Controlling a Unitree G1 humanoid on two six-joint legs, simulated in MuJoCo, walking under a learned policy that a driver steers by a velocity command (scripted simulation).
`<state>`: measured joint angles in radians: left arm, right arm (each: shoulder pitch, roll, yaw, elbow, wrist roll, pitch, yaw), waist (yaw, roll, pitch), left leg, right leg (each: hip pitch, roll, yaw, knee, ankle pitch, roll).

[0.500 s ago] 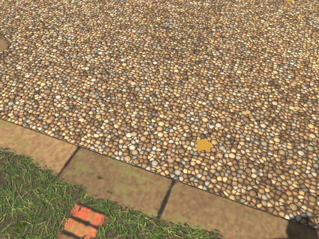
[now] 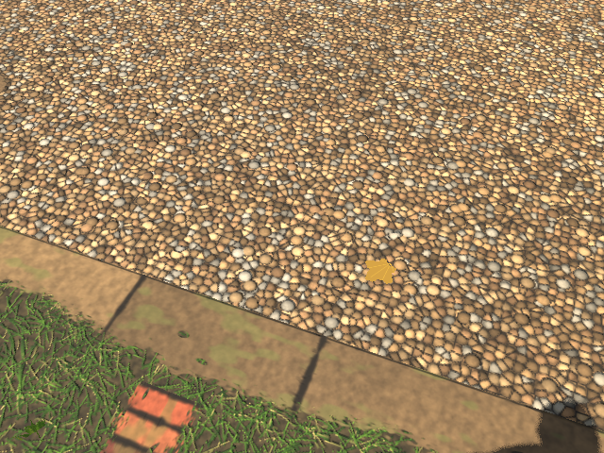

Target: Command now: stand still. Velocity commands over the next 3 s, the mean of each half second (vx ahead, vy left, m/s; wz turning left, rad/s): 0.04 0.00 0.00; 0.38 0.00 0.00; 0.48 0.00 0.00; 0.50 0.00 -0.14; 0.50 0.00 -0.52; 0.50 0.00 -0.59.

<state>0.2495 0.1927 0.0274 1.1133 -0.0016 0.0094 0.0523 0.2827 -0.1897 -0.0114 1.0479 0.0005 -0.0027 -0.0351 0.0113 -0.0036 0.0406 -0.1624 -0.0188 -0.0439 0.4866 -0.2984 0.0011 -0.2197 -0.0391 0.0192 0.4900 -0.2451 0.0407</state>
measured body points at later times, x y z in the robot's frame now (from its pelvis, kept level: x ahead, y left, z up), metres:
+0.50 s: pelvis +0.01 -0.01 -0.01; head +0.01 -0.01 +0.44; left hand -0.01 +0.23 -0.16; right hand -0.01 -0.24 -0.16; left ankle -0.02 +0.12 -0.74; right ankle +0.01 -0.14 -0.73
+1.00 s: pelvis +0.21 -0.02 -0.01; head +0.24 -0.02 +0.44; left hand +0.07 +0.21 -0.14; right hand +0.44 -0.23 -0.11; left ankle +0.38 +0.10 -0.71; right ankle +0.02 -0.13 -0.74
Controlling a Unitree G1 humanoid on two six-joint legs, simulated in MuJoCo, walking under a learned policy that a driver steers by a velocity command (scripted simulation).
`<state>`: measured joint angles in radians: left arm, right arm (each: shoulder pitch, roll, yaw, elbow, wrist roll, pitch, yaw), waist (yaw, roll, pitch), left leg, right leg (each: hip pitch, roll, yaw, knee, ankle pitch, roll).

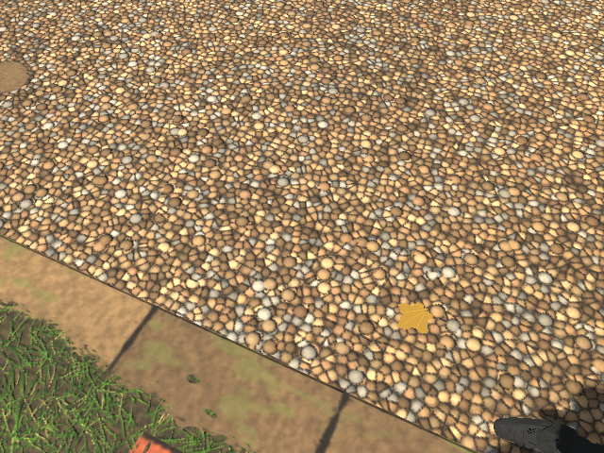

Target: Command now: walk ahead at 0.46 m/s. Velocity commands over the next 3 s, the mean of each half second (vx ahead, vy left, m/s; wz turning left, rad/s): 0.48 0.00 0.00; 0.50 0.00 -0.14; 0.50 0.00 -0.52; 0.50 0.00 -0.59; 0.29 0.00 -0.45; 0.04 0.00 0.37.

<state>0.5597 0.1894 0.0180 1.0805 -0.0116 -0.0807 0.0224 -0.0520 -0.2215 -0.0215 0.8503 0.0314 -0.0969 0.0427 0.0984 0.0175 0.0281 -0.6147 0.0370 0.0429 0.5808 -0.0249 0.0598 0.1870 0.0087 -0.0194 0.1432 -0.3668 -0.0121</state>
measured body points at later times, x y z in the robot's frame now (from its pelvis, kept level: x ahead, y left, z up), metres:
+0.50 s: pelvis +0.29 +0.02 +0.01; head +0.31 +0.02 +0.46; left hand +0.48 +0.25 -0.09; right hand +0.25 -0.24 -0.13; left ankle +0.19 +0.12 -0.73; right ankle +0.49 -0.13 -0.69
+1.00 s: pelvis +0.57 -0.02 +0.02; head +0.60 -0.03 +0.47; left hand +0.56 +0.24 -0.11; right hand +0.76 -0.28 -0.08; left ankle +0.77 +0.14 -0.68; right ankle +0.50 -0.11 -0.73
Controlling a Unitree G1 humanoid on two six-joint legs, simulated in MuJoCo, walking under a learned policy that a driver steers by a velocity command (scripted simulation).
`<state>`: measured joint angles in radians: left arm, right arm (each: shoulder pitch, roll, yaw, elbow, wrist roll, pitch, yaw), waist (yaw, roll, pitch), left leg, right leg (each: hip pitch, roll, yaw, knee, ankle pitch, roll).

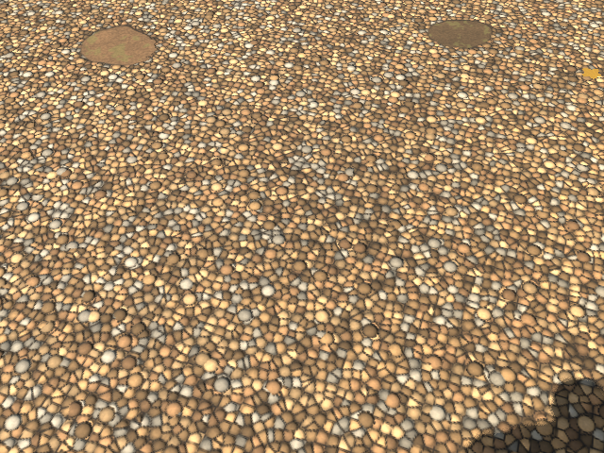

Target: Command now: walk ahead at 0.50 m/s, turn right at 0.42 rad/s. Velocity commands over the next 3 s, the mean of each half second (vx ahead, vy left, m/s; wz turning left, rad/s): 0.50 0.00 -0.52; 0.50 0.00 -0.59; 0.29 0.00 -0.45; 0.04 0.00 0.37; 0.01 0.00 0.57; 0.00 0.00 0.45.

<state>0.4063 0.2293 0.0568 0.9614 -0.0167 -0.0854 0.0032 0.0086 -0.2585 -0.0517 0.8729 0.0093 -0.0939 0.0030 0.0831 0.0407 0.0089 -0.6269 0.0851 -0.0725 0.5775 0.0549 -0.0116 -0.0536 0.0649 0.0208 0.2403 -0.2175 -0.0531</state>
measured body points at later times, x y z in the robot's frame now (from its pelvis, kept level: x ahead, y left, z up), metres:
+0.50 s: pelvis +0.26 +0.03 +0.00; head +0.28 +0.02 +0.44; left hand +0.50 +0.23 -0.10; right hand +0.19 -0.25 -0.14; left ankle +0.22 +0.15 -0.75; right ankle +0.36 -0.17 -0.69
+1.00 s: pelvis +0.49 -0.12 +0.00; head +0.51 -0.16 +0.45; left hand +0.70 +0.09 -0.10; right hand +0.52 -0.45 -0.10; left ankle +0.75 -0.05 -0.68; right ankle +0.42 -0.16 -0.75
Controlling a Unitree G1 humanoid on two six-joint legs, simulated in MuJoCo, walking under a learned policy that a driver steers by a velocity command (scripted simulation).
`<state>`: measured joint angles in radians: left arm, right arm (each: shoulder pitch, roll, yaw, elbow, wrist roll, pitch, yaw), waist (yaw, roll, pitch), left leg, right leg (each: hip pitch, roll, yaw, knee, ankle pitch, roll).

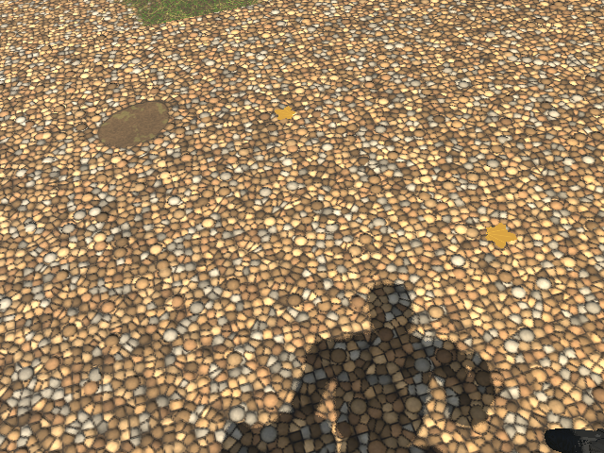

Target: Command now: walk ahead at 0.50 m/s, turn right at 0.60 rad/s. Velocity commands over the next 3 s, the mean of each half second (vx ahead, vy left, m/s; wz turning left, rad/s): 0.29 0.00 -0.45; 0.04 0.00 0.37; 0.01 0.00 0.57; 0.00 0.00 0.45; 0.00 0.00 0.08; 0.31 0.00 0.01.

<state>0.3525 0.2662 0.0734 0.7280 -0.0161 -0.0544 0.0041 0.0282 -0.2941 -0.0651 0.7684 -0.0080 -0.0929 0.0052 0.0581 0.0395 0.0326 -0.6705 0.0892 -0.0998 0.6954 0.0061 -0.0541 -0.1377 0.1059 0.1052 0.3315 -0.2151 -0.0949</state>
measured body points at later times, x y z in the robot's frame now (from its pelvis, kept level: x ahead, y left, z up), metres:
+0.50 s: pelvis +0.20 +0.05 -0.01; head +0.24 +0.04 +0.44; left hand +0.43 +0.27 -0.10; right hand +0.24 -0.24 -0.13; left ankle +0.25 +0.15 -0.75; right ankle +0.23 -0.11 -0.72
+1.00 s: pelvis +0.24 +0.04 -0.01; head +0.28 +0.07 +0.44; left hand +0.41 +0.33 -0.11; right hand +0.37 -0.25 -0.10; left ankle +0.25 +0.12 -0.75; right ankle +0.23 -0.11 -0.67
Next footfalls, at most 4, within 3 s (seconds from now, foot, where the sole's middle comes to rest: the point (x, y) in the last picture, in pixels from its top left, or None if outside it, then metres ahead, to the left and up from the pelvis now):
0.16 left None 0.29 0.12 -0.78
0.56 right None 0.27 -0.12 -0.78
1.24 right None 0.31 -0.10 -0.78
1.64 left None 0.20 0.14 -0.78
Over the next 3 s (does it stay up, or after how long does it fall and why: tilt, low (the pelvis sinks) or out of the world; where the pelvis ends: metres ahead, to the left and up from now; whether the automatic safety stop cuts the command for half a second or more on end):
stays up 0.33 0.12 0.00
